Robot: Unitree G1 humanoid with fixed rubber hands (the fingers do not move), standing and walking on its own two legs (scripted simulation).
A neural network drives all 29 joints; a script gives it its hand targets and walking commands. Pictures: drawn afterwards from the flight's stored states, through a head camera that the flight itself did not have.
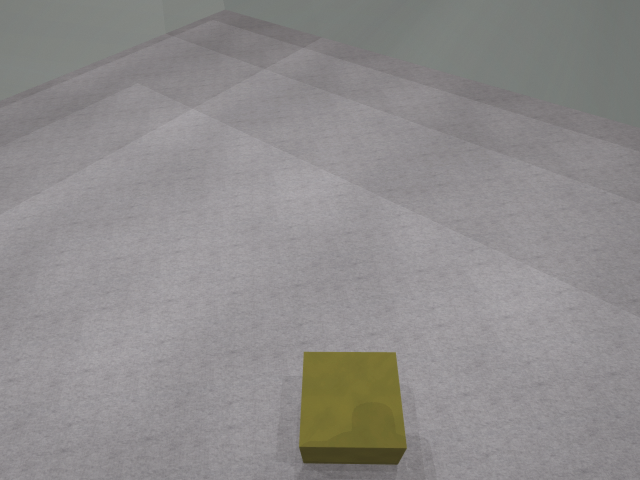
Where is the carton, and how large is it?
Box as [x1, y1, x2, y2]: [299, 352, 406, 464]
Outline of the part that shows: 304,352 299,447 303,462 397,464 406,448 395,352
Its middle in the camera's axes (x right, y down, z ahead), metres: +0.08 +0.47 +1.12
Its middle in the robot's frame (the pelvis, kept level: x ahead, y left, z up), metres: +0.43 -0.03 -0.69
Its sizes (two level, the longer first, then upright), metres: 0.270 0.255 0.185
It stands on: the floor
